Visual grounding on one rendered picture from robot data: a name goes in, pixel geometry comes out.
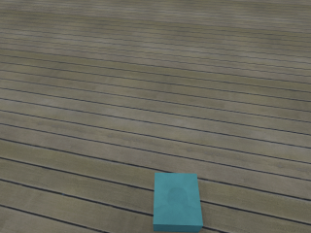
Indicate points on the carton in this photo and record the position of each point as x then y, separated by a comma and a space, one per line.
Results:
177, 205

